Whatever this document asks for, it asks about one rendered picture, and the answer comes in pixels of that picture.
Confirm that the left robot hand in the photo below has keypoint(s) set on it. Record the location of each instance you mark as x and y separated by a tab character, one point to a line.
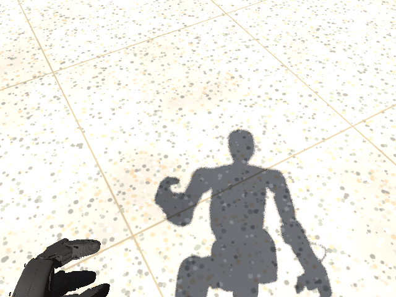
39	280

